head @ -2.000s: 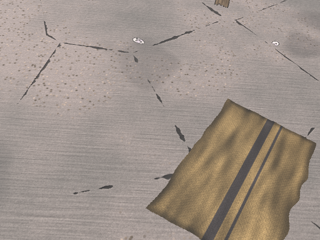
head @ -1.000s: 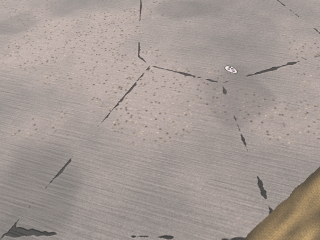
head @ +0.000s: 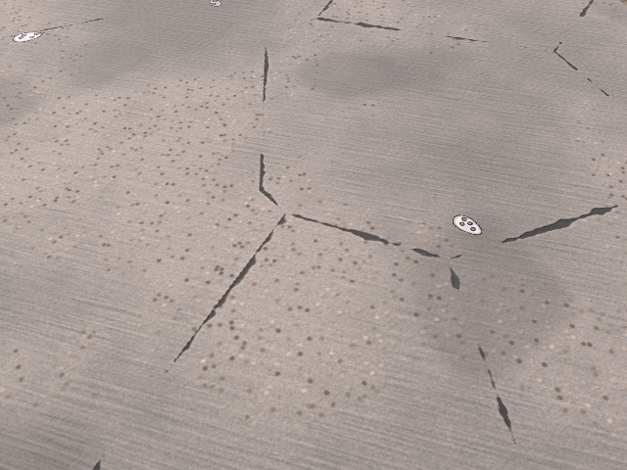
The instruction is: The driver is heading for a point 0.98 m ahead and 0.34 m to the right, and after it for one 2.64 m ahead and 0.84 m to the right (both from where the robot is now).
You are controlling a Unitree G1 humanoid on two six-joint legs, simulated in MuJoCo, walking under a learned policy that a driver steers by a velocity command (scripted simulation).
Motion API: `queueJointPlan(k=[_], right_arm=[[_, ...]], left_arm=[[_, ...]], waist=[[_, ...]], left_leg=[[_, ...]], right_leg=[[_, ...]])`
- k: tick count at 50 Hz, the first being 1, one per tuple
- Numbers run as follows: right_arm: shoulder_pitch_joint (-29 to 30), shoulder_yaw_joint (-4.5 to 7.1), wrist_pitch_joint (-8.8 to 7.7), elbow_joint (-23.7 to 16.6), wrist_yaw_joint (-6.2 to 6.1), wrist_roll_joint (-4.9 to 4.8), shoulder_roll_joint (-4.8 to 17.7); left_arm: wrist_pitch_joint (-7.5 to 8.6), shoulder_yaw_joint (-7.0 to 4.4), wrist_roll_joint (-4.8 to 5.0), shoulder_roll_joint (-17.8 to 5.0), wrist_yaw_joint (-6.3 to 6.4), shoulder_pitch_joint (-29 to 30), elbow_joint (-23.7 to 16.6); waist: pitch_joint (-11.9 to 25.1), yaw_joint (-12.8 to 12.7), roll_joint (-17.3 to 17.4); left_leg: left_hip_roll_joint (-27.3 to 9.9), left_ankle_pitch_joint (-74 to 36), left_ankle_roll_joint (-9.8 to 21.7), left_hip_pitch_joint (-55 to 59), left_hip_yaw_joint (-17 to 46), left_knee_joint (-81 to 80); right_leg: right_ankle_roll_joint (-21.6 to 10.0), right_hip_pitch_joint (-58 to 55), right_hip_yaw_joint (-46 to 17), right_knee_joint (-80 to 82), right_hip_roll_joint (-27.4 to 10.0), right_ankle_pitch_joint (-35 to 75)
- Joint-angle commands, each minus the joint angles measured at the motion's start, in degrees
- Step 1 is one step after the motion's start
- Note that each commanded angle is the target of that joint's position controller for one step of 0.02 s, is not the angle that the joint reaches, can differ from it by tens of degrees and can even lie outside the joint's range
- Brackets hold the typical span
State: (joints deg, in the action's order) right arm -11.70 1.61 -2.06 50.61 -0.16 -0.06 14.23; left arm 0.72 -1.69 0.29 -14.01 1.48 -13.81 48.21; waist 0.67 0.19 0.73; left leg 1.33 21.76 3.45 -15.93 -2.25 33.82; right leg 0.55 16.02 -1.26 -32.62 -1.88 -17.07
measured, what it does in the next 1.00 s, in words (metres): walks ahead, turning right: right foot, then left foot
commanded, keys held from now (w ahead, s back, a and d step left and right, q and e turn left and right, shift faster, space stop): w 0.30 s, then w+e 0.70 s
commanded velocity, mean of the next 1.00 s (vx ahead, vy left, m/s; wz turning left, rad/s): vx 0.44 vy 0.00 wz -0.28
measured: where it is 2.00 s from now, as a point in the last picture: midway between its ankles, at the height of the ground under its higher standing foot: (469, 298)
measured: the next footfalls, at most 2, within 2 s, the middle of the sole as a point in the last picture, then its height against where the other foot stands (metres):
right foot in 0.48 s outside the picture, level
left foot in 0.98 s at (330, 403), level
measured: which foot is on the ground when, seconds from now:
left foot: down 0.00-0.50, up 0.52-0.96, down 0.98-1.00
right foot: down 0.00-0.08, up 0.10-0.46, down 0.48-1.00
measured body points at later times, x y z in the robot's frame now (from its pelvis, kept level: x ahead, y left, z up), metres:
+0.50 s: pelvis +0.22 -0.04 -0.02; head +0.25 -0.05 +0.43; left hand +0.47 +0.18 -0.09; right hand +0.15 -0.32 -0.15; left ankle +0.01 +0.10 -0.72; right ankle +0.34 -0.13 -0.74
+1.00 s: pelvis +0.50 -0.06 -0.01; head +0.52 -0.07 +0.44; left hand +0.59 +0.22 -0.12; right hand +0.66 -0.35 -0.07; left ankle +0.65 +0.02 -0.74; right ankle +0.34 -0.13 -0.73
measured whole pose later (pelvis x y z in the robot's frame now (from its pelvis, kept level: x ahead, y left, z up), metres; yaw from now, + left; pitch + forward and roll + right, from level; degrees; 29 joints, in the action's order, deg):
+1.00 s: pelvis +0.50 -0.06 -0.01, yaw -19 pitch +2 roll +0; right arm 0.3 2.1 -7.8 42.0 0.9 0.1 15.5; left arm 1.9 -4.3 1.0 -16.9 1.1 -24.1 46.1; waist 0.0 -5.2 0.5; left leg 1.1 1.4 -0.6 -25.2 3.9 25.0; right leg -3.6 4.5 -13.5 -29.8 6.1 -25.7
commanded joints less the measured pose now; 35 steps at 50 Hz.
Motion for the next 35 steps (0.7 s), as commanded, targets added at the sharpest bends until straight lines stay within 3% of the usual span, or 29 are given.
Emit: queueJointPlan(k=[1, 3, 4, 5, 6, 7, 8, 11, 13, 15, 17, 20, 22, 23, 24, 25, 26, 27, 28, 29, 30, 31, 33, 35], right_arm=[[1.93, 1.39, -2.81, -2.99, 0.78, -0.94, 4.01], [-3.37, 2.03, -3.41, -0.03, 1.20, -1.18, 5.22], [-6.62, 2.83, -3.48, 1.58, 1.06, -1.11, 7.72], [-11.38, 4.10, -3.28, 3.14, 1.03, -1.46, 11.96], [-14.04, 4.14, -3.33, 3.09, 1.14, -0.84, 12.13], [-14.83, 3.57, -3.76, 3.33, 1.03, -0.29, 10.35], [-14.62, 3.21, -4.05, 3.10, 0.94, -0.26, 9.11], [-13.06, 1.93, -3.04, 3.28, 0.72, -0.49, 6.31], [-11.20, 1.62, -2.15, 2.79, 0.10, -0.52, 6.42], [-9.97, 1.98, -2.04, 2.40, -0.56, -0.38, 8.90], [-11.60, 2.66, -2.50, 3.20, -0.67, -0.46, 11.47], [-11.31, 3.03, -2.85, 4.25, -0.52, -1.07, 11.25], [-10.36, 3.48, -2.40, 4.17, -0.64, -0.73, 11.91], [-9.92, 3.44, -1.84, 3.86, -0.84, -0.36, 11.59], [-10.19, 3.16, -1.54, 3.10, -1.23, 0.27, 11.03], [-14.35, 1.47, -2.24, 0.65, -0.88, 1.47, 5.59], [-15.01, 0.52, -4.14, 0.87, 0.11, 0.57, 3.94], [-8.77, 2.06, -5.77, -1.10, 0.82, -1.61, 9.42], [-4.29, 2.16, -6.64, -2.77, 0.85, -2.45, 10.57], [-2.96, 2.22, -6.82, -2.94, 0.42, -1.58, 9.90], [-3.71, 2.68, -6.34, -2.72, -0.09, -0.45, 10.01], [-4.49, 2.79, -5.59, -2.85, -0.22, 0.03, 9.60], [-4.05, 2.73, -4.34, -3.59, -0.44, 0.71, 8.18], [0.91, 2.71, -3.76, -5.72, -0.85, 1.27, 7.73]], left_arm=[[1.44, -2.82, 0.91, -10.82, 0.28, -1.75, -1.91], [1.62, -2.36, 1.00, -8.80, -0.01, 4.15, -4.02], [2.09, -1.73, 0.91, -6.24, -0.24, 6.65, -5.44], [3.15, -1.30, 0.46, -4.32, -0.29, 7.89, -7.11], [4.25, -1.80, 0.65, -6.84, -0.26, 9.44, -7.97], [5.00, -2.33, 1.37, -7.88, -0.53, 8.63, -7.80], [5.41, -2.13, 1.75, -7.08, -0.99, 7.88, -7.43], [5.57, -1.88, 1.18, -5.21, -2.59, 10.55, -8.21], [5.25, -1.00, 0.97, -2.73, -3.70, 12.78, -9.13], [5.04, -0.11, 0.88, -0.90, -4.25, 16.23, -10.32], [4.51, -0.41, 1.26, -2.57, -4.24, 17.37, -10.77], [3.88, -1.20, 1.42, -5.32, -4.18, 17.59, -11.56], [3.53, -2.44, 1.01, -7.39, -4.19, 12.40, -10.47], [3.18, -3.66, 0.96, -8.99, -4.06, 5.03, -8.18], [2.66, -4.99, 1.20, -11.03, -3.59, -3.33, -5.91], [2.27, -6.43, 0.70, -17.21, -2.95, -9.60, -5.17], [2.36, -5.52, 1.11, -15.32, -3.29, -9.60, -5.21], [2.94, -4.55, 0.76, -12.21, -3.35, -6.01, -5.82], [3.41, -4.13, 0.31, -10.82, -3.35, -2.21, -6.67], [3.81, -3.71, 0.00, -9.65, -3.54, 1.15, -7.32], [4.13, -3.32, -0.50, -8.56, -3.53, 3.54, -8.12], [4.14, -3.21, -0.75, -8.32, -3.43, 4.70, -8.69], [4.34, -3.32, -0.24, -8.66, -2.96, 3.80, -8.57], [4.46, -3.72, 0.08, -10.02, -2.07, 1.19, -7.99]], waist=[[-3.69, -0.15, -11.65], [-2.73, 3.39, -7.95], [-2.84, 4.29, -1.05], [-2.45, 4.95, 10.67], [-3.72, 7.30, 13.03], [-3.43, 6.29, 8.53], [-2.22, 5.42, 5.90], [-3.06, 4.04, 4.10], [-4.17, 3.61, 4.44], [-5.02, 3.97, 4.63], [-5.14, 4.27, 5.89], [-5.91, 2.56, 5.57], [-1.63, -1.02, 5.85], [2.47, -4.73, 5.12], [6.48, -8.18, 3.17], [13.62, -6.78, -10.96], [20.01, -5.61, -15.22], [10.92, -6.13, -11.41], [4.82, -4.80, -7.21], [1.20, -2.37, -1.81], [0.52, -0.10, -1.84], [0.31, 1.29, -3.17], [-0.33, 1.91, -3.80], [-2.36, 0.74, -3.36]], left_leg=[[-0.74, 0.97, 2.55, -6.39, 0.13, -0.12], [-2.22, -1.47, 4.18, 3.65, 2.74, -7.70], [-6.38, 1.80, 5.68, 8.84, 9.92, -12.53], [-13.99, 1.41, 9.44, 18.05, 23.61, -18.49], [-20.84, -6.70, 13.85, 24.38, 33.69, -20.72], [-22.20, -12.98, 14.77, 28.77, 33.99, -18.97], [-21.37, -16.22, 13.78, 31.58, 30.85, -18.01], [-17.51, -27.10, 9.52, 28.65, 19.30, -20.21], [-14.08, -27.71, 8.35, 21.45, 12.97, -22.85], [-11.22, -26.42, 7.22, 13.37, 8.09, -24.84], [-12.68, -24.82, 6.90, 11.93, 6.66, -27.10], [-15.44, -31.67, 4.97, 16.64, 3.80, -25.02], [-15.48, -49.09, 3.17, 19.46, 0.50, -16.49], [-13.91, -55.34, 1.86, 17.91, -1.78, -6.98], [-12.08, -51.09, 0.13, 9.88, -3.27, 5.62], [-4.68, -24.41, -3.15, -10.81, -4.51, 29.25], [1.97, 8.98, -3.73, -21.85, 4.69, 42.21], [-1.63, 5.98, -2.15, -28.23, 8.97, 45.78], [-4.32, 0.87, -0.80, -28.17, 8.00, 43.47], [-6.41, -2.86, -0.77, -25.25, 7.75, 38.60], [-8.22, -5.32, -0.98, -21.01, 8.22, 34.17], [-8.76, -6.32, -1.48, -18.21, 8.44, 32.05], [-8.60, -8.01, -3.22, -16.85, 7.37, 27.78], [-7.87, -13.88, -5.12, -19.37, 6.81, 20.38]], right_leg=[[-10.88, -2.25, -20.30, 17.49, -13.30, -18.31], [-7.79, 3.00, -13.09, 12.89, -8.89, -9.72], [-4.58, 8.14, -5.33, 3.75, -3.65, -4.24], [-1.01, 18.06, 3.04, -9.74, 2.55, -2.89], [-0.42, 28.94, 1.11, -20.14, 2.63, -12.55], [-1.15, 35.29, -1.72, -28.57, 0.65, -14.68], [-2.15, 38.77, -2.73, -32.30, -1.04, -11.39], [-2.60, 38.24, -0.52, -27.73, -4.24, -2.06], [-1.14, 30.91, 2.27, -18.24, -3.35, 4.18], [-0.37, 20.85, 4.67, -7.47, -1.03, 11.62], [-0.75, 15.08, 5.40, -2.45, 0.31, 16.55], [-4.14, 13.64, 3.60, 0.75, 0.26, 17.17], [-6.82, 6.23, 5.08, 0.22, 2.70, 14.54], [-8.31, -2.76, 6.25, 0.12, 4.69, 13.57], [-9.87, -15.41, 3.21, -0.42, 3.80, 12.35], [-17.57, -35.09, -21.46, 2.34, -9.91, 4.65], [-23.55, -39.76, -47.12, 16.41, -18.19, -10.03], [-20.17, -32.92, -43.06, 19.09, -16.53, -13.57], [-18.25, -24.26, -34.85, 19.74, -14.36, -9.29], [-17.08, -15.53, -28.64, 20.60, -11.87, -2.16], [-15.97, -9.91, -24.04, 21.35, -9.55, 2.95], [-15.85, -6.23, -22.27, 22.44, -8.20, 4.79], [-16.58, -1.59, -19.10, 23.79, -6.96, 7.43], [-16.75, 0.46, -17.28, 24.83, -6.04, 7.52]])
